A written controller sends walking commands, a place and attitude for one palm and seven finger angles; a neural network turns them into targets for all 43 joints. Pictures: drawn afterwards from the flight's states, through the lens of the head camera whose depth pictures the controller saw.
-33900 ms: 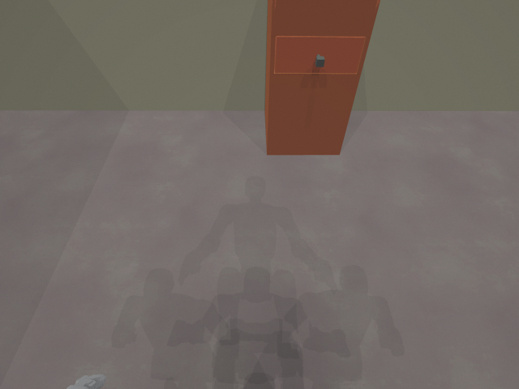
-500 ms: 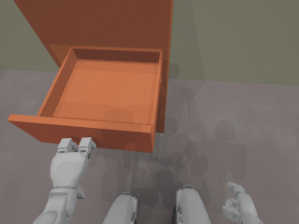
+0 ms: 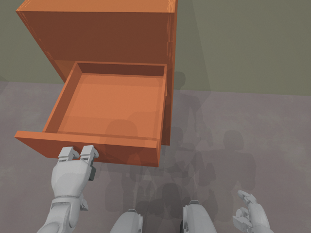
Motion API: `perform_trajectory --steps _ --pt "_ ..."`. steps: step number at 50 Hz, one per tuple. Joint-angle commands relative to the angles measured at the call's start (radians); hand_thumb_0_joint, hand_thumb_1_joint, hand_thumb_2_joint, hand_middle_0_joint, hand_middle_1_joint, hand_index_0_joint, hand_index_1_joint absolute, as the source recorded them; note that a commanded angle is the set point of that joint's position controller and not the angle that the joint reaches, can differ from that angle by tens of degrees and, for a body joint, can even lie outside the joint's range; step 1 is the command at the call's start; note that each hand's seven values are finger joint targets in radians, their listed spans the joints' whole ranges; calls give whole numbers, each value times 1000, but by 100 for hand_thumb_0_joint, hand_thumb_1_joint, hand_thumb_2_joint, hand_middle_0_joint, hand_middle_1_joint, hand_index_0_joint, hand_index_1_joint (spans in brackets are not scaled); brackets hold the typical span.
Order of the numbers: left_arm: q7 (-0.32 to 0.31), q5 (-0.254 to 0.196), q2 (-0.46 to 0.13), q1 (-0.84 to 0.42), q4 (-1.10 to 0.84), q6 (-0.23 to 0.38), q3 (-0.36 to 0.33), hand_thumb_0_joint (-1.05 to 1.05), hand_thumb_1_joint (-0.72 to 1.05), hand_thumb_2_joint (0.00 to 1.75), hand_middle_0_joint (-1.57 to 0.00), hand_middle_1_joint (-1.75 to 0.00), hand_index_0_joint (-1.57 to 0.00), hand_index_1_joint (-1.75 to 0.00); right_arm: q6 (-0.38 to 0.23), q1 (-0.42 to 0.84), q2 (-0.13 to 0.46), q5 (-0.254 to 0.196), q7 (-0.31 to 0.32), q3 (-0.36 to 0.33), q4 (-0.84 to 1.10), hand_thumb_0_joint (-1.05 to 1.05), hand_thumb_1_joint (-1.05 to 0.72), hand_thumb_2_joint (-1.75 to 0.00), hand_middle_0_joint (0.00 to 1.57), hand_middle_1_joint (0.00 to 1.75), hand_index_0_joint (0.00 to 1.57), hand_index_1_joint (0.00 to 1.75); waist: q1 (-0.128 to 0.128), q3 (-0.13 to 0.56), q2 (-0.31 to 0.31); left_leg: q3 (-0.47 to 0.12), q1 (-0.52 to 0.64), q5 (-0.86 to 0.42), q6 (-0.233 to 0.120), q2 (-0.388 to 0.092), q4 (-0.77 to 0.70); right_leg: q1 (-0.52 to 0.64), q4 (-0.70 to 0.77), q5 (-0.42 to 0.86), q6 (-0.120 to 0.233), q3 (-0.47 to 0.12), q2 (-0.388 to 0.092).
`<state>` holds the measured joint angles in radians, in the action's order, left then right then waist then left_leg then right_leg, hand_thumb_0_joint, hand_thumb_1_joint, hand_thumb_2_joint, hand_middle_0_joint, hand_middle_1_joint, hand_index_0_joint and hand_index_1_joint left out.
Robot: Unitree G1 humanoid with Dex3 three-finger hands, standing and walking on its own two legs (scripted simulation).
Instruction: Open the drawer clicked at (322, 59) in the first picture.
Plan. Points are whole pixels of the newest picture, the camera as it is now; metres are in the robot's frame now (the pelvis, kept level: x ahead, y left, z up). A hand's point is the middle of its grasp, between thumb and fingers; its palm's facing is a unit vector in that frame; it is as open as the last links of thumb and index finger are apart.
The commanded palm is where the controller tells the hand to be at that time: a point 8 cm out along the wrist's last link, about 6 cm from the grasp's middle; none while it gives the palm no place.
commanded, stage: lift the hand off the handle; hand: left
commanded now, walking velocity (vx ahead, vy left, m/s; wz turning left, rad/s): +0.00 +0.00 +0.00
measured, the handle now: (89, 166) +0.30 +0.22 -0.07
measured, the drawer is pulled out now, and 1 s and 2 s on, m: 0.30 0.30 0.30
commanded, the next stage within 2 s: draw the hand back to the body in 1.82 s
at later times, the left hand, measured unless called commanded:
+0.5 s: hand (75, 175) +0.26 +0.23 -0.02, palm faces -0.03 -0.06 -1.00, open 13.5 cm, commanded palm +0.24 +0.23 +0.04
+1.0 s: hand (71, 165) +0.27 +0.22 +0.02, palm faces +0.02 -0.06 -1.00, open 13.7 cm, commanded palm +0.25 +0.22 +0.08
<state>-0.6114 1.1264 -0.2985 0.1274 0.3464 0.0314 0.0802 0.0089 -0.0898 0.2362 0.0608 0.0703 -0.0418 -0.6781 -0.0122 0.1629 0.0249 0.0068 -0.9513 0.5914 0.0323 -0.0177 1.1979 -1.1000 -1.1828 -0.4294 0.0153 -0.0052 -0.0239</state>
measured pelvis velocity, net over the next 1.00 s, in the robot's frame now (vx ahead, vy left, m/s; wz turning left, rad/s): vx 0.02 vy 0.01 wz -0.02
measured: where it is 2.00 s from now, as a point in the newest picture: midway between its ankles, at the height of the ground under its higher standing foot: outside the picture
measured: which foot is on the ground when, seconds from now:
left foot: down 0.00-1.00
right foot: down 0.00-1.00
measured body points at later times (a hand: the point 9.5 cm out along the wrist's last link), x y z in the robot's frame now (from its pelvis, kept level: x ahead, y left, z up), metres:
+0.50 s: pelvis +0.02 +0.00 +0.02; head +0.10 -0.02 +0.46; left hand +0.25 +0.23 +0.04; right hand +0.21 -0.24 -0.10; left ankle -0.01 +0.14 -0.64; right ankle +0.07 -0.11 -0.64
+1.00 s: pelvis +0.02 +0.01 +0.04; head +0.08 -0.02 +0.49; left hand +0.27 +0.22 +0.08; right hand +0.22 -0.23 -0.07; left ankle -0.01 +0.14 -0.64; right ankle +0.07 -0.11 -0.64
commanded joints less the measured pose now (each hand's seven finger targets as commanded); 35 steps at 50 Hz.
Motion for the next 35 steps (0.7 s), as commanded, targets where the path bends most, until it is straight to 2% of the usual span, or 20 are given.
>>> perform_trajectory --steps 1,3,5,8,11,12,16,17,19,22,23,24,26,28,30,31,33,35 --pt "-53 2 -159 -54 -212 11 -97 0 -50 30 -30 -120 -30 -120 -36 47 107 1 10 -34 134 0 -90 -90 20 30 20 30 -13 318 -43 28 110 -229 -45 63 -167 349 200 142 18 -3 32" --pt "-55 3 -164 -34 -212 9 -106 0 -50 30 -30 -120 -30 -120 -34 49 106 2 8 -35 137 0 -90 -90 20 30 20 30 -13 309 -51 31 109 -226 -45 63 -169 362 211 146 16 -8 32" --pt "-55 5 -174 -68 -241 7 -107 0 -50 30 -30 -120 -30 -120 -31 54 111 0 7 -34 139 0 -90 -90 20 30 20 30 -8 305 -29 27 127 -232 -45 62 -181 360 214 147 21 -6 35" --pt "-51 6 -138 -56 -257 -2 -70 0 -50 30 -30 -120 -30 -120 -30 48 105 0 3 -37 146 0 -90 -90 20 30 20 30 1 307 -32 28 168 -251 -44 60 -194 362 226 166 18 4 36" --pt "-41 -3 -147 -35 -264 -13 -77 0 -50 30 -30 -120 -30 -120 -29 54 106 -1 4 -35 150 0 -90 -90 20 30 20 30 -5 306 -33 29 184 -265 -45 61 -206 387 238 186 17 3 35" --pt "-36 -4 -156 -47 -260 -14 -84 0 -50 30 -30 -120 -30 -120 -29 52 106 -1 6 -35 147 0 -90 -90 20 30 20 30 1 299 -66 29 178 -261 -47 60 -206 396 245 193 14 2 36" --pt "-26 -1 -168 -39 -281 -6 -95 0 -50 30 -30 -120 -30 -120 -28 55 104 0 8 -31 152 0 -90 -90 20 30 20 30 -9 286 -45 30 199 -272 -45 62 -224 406 253 198 16 2 36" --pt "-24 -2 -150 -35 -289 -5 -78 0 -50 30 -30 -120 -30 -120 -29 53 102 1 7 -33 156 0 -90 -90 20 30 20 30 -4 292 -43 30 206 -275 -46 62 -223 411 258 206 15 3 35" --pt "-23 -2 -168 -37 -293 3 -99 0 -50 30 -30 -120 -30 -120 -29 52 102 1 8 -33 154 0 -90 -90 20 30 20 30 -8 285 -44 29 217 -282 -45 62 -231 414 261 209 16 3 38" --pt "-24 -4 -168 -7 -326 7 -100 0 -50 30 -30 -120 -30 -120 -26 48 100 3 4 -34 159 0 -90 -90 20 30 20 30 -15 305 -12 32 245 -318 -43 62 -239 435 260 249 20 5 38" --pt "-25 -5 -168 10 -334 8 -103 0 -50 30 -30 -120 -30 -120 -24 50 99 3 2 -33 164 0 -90 -90 20 30 20 30 -19 303 -14 29 250 -328 -42 61 -243 436 260 252 20 6 40" --pt "-24 -7 -152 19 -328 3 -87 0 -50 30 -30 -120 -30 -120 -23 53 98 2 -1 -33 166 0 -90 -90 20 30 20 30 -10 284 -23 30 252 -324 -43 61 -246 437 271 253 19 8 40" --pt "-23 -12 -156 13 -336 -2 -94 0 -50 30 -30 -120 -30 -120 -19 55 99 2 -2 -31 166 0 -90 -90 20 30 20 30 -8 282 -38 31 255 -329 -44 59 -252 449 278 266 17 4 38" --pt "-17 -10 -166 52 -339 -9 -104 0 -50 30 -30 -120 -30 -120 -16 55 102 -1 -5 -32 169 0 -90 -90 20 30 20 30 -20 277 -42 28 258 -333 -40 60 -268 467 282 270 19 5 42" --pt "-10 -13 -145 41 -358 -20 -76 0 -50 30 -30 -120 -30 -120 -13 63 104 -3 -9 -30 178 0 -90 -90 20 30 20 30 -8 259 -26 27 278 -339 -42 56 -280 460 297 266 22 12 41" --pt "-8 -11 -159 36 -357 -23 -88 0 -50 30 -30 -120 -30 -120 -11 59 103 -3 -9 -30 175 0 -90 -90 20 30 20 30 -14 260 -28 27 284 -331 -40 56 -289 463 298 249 20 13 43" --pt "2 -11 -137 5 -366 -27 -56 0 -50 30 -30 -120 -30 -120 -11 58 103 -3 -10 -29 178 0 -90 -90 20 30 20 30 -4 242 -35 23 300 -322 -41 54 -303 456 310 229 20 21 43" --pt "11 -16 -151 14 -376 -30 -68 0 -50 30 -30 -120 -30 -120 -12 61 106 -4 -8 -28 185 0 -90 -90 20 30 20 30 -9 250 -35 23 314 -340 -43 54 -312 478 319 253 22 17 44"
